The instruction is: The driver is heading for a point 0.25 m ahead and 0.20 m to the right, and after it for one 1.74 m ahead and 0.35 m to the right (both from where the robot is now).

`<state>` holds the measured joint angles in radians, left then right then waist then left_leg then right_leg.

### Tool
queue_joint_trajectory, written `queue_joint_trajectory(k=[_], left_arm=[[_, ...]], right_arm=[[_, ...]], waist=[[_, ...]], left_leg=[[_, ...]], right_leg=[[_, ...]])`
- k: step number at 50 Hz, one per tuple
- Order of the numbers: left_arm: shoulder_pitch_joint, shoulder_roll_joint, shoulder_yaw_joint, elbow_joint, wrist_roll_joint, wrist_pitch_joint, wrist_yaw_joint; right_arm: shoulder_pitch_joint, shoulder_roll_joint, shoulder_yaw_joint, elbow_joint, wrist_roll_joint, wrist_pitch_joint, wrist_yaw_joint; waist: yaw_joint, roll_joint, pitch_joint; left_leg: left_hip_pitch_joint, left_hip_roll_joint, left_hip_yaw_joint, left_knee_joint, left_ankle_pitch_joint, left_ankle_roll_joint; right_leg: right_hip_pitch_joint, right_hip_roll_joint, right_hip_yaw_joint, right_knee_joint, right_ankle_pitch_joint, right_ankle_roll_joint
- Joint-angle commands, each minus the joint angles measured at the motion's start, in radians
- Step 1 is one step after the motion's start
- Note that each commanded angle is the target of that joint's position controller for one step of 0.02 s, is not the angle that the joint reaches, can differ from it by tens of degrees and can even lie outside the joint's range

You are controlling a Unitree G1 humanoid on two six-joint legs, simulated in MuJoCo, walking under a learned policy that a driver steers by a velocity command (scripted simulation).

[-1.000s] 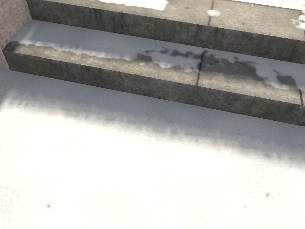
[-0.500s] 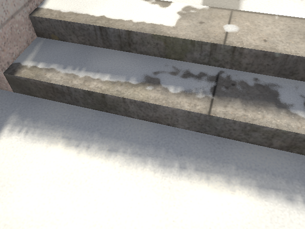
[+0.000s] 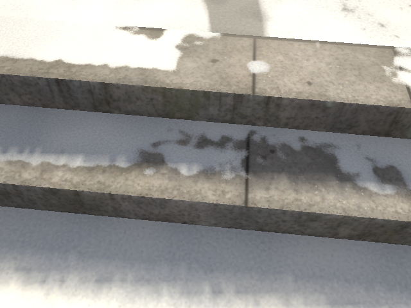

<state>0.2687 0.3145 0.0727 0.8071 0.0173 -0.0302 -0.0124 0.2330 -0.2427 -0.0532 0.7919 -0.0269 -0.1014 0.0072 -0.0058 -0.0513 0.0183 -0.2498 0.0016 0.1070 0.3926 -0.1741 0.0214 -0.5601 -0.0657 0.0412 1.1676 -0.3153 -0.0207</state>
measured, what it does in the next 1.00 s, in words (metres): walks ahead, turning right: right foot, then left foot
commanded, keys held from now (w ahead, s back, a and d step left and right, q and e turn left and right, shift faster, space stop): w+e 0.58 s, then w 0.42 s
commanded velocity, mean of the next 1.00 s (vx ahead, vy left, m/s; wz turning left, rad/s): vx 0.50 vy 0.00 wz -0.44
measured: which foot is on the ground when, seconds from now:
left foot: down 0.00-0.30, up 0.32-0.78, down 0.80-1.00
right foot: up 0.00-0.26, down 0.28-0.78, up 0.80-1.00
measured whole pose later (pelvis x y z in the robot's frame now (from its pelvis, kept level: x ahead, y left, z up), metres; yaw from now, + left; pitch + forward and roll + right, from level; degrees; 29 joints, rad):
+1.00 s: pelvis +0.52 -0.13 +0.00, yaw -26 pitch +0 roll +0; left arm 0.24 0.26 0.04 0.84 0.05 -0.03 -0.03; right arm 0.34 -0.23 -0.04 0.91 -0.02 -0.08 0.00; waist -0.01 -0.06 0.03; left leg -0.18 -0.05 0.07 0.37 -0.19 0.07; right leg -0.56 0.03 0.06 1.33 -0.29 -0.04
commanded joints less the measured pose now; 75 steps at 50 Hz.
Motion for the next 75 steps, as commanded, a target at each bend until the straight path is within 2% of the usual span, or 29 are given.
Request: queue_joint_trajectory(k=[1,5,11,14,15,16,17,19,24,32,38,39,40,41,42,43,45,50,56,62,64,66,67,69,70,71,72,73,75], left_arm=[[0.024,-0.004,-0.001,-0.073,0.042,0.03,-0.038],[-0.103,0.004,-0.01,-0.113,0.017,0.029,-0.057],[-0.243,0.039,-0.006,-0.165,0.03,0.027,-0.073],[-0.013,0.067,0.017,-0.099,0.045,0.009,-0.05],[0.186,0.145,0.044,-0.052,0.052,0.001,-0.03],[0.159,0.291,0.073,-0.069,0.022,0.001,-0.017],[0.165,0.257,0.07,-0.079,0.0,0.009,-0.012],[0.084,0.16,0.043,-0.064,-0.005,0.009,-0.003],[0.031,0.119,0.026,-0.057,-0.018,-0.024,-0.002],[0.142,0.123,0.026,0.0,-0.01,-0.031,0.009],[0.093,0.133,0.019,0.022,-0.005,-0.045,0.024],[0.077,0.129,0.015,0.026,-0.007,-0.049,0.02],[0.077,0.06,-0.006,-0.003,-0.007,-0.056,0.019],[0.245,-0.029,-0.02,-0.005,-0.026,-0.051,0.018],[0.222,0.048,-0.01,0.04,0.012,-0.034,0.026],[0.142,0.061,-0.005,0.029,0.02,-0.029,0.015],[0.055,0.049,-0.009,0.005,0.024,-0.023,-0.003],[0.025,-0.02,-0.026,-0.011,0.037,0.0,-0.022],[-0.228,-0.089,-0.05,-0.134,0.031,0.025,0.009],[-0.535,-0.165,-0.115,-0.356,0.016,0.009,0.034],[-0.578,-0.179,-0.134,-0.422,0.01,0.015,0.026],[-0.429,-0.199,-0.145,-0.372,-0.006,0.033,-0.001],[-0.334,-0.164,-0.123,-0.34,-0.005,0.026,-0.003],[0.037,-0.071,-0.065,-0.228,-0.005,0.022,0.005],[0.146,0.005,-0.031,-0.178,0.015,0.012,0.009],[0.188,0.142,0.011,-0.122,0.015,0.004,0.014],[0.129,0.158,0.025,-0.109,-0.004,0.015,0.017],[-0.019,0.109,0.014,-0.104,0.003,0.009,0.009],[-0.101,-0.049,-0.017,-0.015,0.012,-0.011,0.005]], right_arm=[[0.032,-0.131,-0.029,-0.012,-0.011,-0.019,0.0],[0.025,-0.135,-0.031,0.001,-0.004,-0.019,0.002],[0.113,-0.197,-0.051,0.045,0.0,0.012,-0.009],[0.122,-0.212,-0.048,0.052,0.003,0.038,-0.01],[0.136,-0.168,-0.031,0.02,-0.008,0.042,-0.009],[0.152,-0.067,-0.008,-0.062,-0.009,0.035,0.01],[0.038,-0.159,-0.024,-0.061,-0.02,0.033,0.011],[0.004,-0.142,-0.015,-0.054,0.003,0.016,0.013],[0.039,-0.115,-0.006,-0.032,-0.026,0.069,0.013],[-0.232,-0.09,0.016,-0.107,-0.011,0.054,0.017],[-0.022,-0.129,0.003,-0.044,-0.014,0.031,-0.008],[0.111,-0.149,-0.008,-0.006,-0.018,0.019,-0.016],[0.258,-0.228,-0.027,0.013,-0.037,0.011,-0.033],[0.257,-0.323,-0.051,0.039,-0.04,0.02,-0.027],[0.173,-0.227,-0.039,0.025,-0.013,0.031,-0.012],[0.072,-0.148,-0.019,0.001,0.001,0.033,-0.005],[0.029,-0.089,0.0,0.009,0.002,0.028,-0.01],[0.168,-0.093,-0.004,0.109,0.01,-0.002,-0.003],[0.369,-0.076,-0.001,0.208,0.005,0.003,-0.024],[0.401,-0.06,0.022,0.288,0.002,-0.002,-0.033],[0.428,-0.048,0.034,0.332,0.02,0.013,-0.053],[0.307,-0.038,0.044,0.264,0.047,0.026,-0.042],[0.292,-0.11,0.037,0.235,0.055,0.013,-0.026],[0.241,-0.275,-0.021,0.213,0.06,0.006,-0.003],[0.264,-0.255,-0.029,0.212,0.058,-0.004,0.001],[0.311,-0.1,-0.004,0.153,0.076,-0.024,0.03],[0.304,-0.079,-0.021,0.149,0.023,-0.021,0.035],[0.292,-0.005,-0.02,0.113,0.016,0.002,0.023],[0.148,0.057,-0.002,0.036,-0.014,0.037,-0.009]], waist=[[0.037,0.133,-0.005],[0.017,0.157,0.018],[-0.032,0.151,0.057],[0.072,0.092,-0.081],[0.141,-0.042,-0.217],[0.071,-0.315,-0.267],[0.127,-0.117,-0.247],[0.061,0.018,-0.065],[-0.017,0.014,-0.053],[0.072,-0.008,0.018],[-0.038,-0.009,-0.051],[-0.105,0.017,-0.105],[-0.149,0.119,-0.199],[-0.033,0.364,-0.238],[-0.02,0.157,-0.152],[-0.004,0.091,-0.046],[0.01,0.108,0.035],[0.019,0.132,-0.019],[-0.045,0.173,0.042],[-0.047,0.106,0.147],[-0.055,0.144,0.137],[-0.004,0.048,0.006],[0.05,0.109,-0.104],[0.222,0.247,-0.381],[0.251,0.211,-0.447],[0.19,-0.209,-0.514],[0.141,-0.184,-0.548],[0.036,-0.052,-0.41],[-0.021,0.08,-0.07]], left_leg=[[0.043,0.276,-0.145,-0.237,0.24,0.147],[0.068,0.244,-0.014,-0.262,0.173,0.119],[0.224,0.297,0.053,-0.19,0.187,0.076],[0.226,0.254,0.144,0.254,0.59,0.047],[0.031,0.216,0.158,0.584,0.35,0.011],[-0.414,0.007,0.086,0.882,-0.407,-0.049],[-0.526,0.021,-0.106,0.939,-0.372,-0.036],[-0.475,0.106,-0.123,0.819,-0.17,-0.017],[-0.315,0.108,-0.11,0.658,-0.109,-0.057],[-0.358,0.062,-0.091,0.283,0.143,-0.074],[0.004,-0.043,-0.05,0.131,0.038,0.019],[0.165,-0.023,-0.057,0.054,0.082,0.039],[0.365,0.197,-0.297,0.029,0.075,0.086],[0.467,0.434,-0.746,-0.086,0.191,0.229],[0.362,0.403,-0.774,-0.118,-0.058,0.242],[0.237,0.351,-0.63,-0.144,-0.177,0.227],[0.125,0.255,-0.441,-0.207,-0.076,0.178],[0.167,0.221,-0.269,-0.169,0.36,0.212],[0.34,0.279,-0.326,-0.221,0.128,0.281],[0.352,0.266,-0.243,-0.343,-0.09,0.181],[0.314,0.255,-0.199,-0.436,0.103,0.181],[0.049,0.191,-0.048,-0.504,0.547,0.178],[0.04,0.217,-0.034,-0.356,1.165,0.183],[0.247,0.243,-0.046,0.098,1.59,0.12],[0.174,0.22,-0.099,0.412,1.358,0.092],[-0.17,-0.021,-0.126,0.853,0.295,0.034],[-0.233,-0.089,-0.27,1.224,-0.007,0.025],[-0.318,-0.036,-0.302,1.39,0.037,0.025],[-0.456,0.051,-0.195,1.437,0.083,0.051]], right_leg=[[-0.08,-0.037,0.005,-0.036,0.095,0.005],[-0.049,-0.04,-0.028,-0.291,0.271,0.0],[0.022,0.006,-0.123,-0.529,0.145,-0.064],[0.32,0.136,-0.175,-0.64,0.063,-0.136],[0.59,-0.008,0.051,-0.687,-0.074,-0.187],[0.836,-0.268,0.622,-0.843,-0.126,-0.325],[0.838,-0.264,0.687,-0.919,-0.077,-0.32],[0.622,-0.193,0.408,-0.89,0.232,-0.267],[0.442,-0.08,0.225,-0.933,0.501,-0.247],[0.501,-0.047,0.21,-0.931,0.526,-0.201],[0.52,-0.046,0.199,-0.666,0.976,-0.136],[0.473,0.004,0.169,-0.492,0.925,-0.118],[0.313,0.082,0.122,-0.201,0.597,-0.087],[0.056,0.25,0.071,0.061,-0.199,-0.056],[-0.009,0.171,0.121,0.169,-0.162,-0.065],[-0.027,0.128,0.112,0.16,-0.076,-0.062],[-0.027,0.077,0.078,0.098,0.013,-0.047],[-0.152,0.066,-0.011,0.293,0.038,0.003],[-0.672,0.008,-0.072,0.715,-0.122,0.004],[-1.019,-0.061,-0.113,0.704,-0.333,-0.065],[-0.898,-0.074,-0.143,0.549,-0.329,-0.082],[-0.238,-0.017,-0.255,0.191,-0.069,-0.12],[0.03,0.063,-0.286,0.159,-0.043,-0.123],[0.31,0.143,-0.213,-0.056,-0.028,-0.141],[0.457,0.068,0.01,-0.142,-0.129,-0.178],[0.636,-0.263,0.602,-0.53,-0.081,-0.263],[0.565,-0.3,0.892,-0.812,-0.072,-0.196],[0.407,-0.336,0.82,-0.808,-0.221,-0.17],[0.111,-0.26,0.522,-0.752,-0.381,-0.151]])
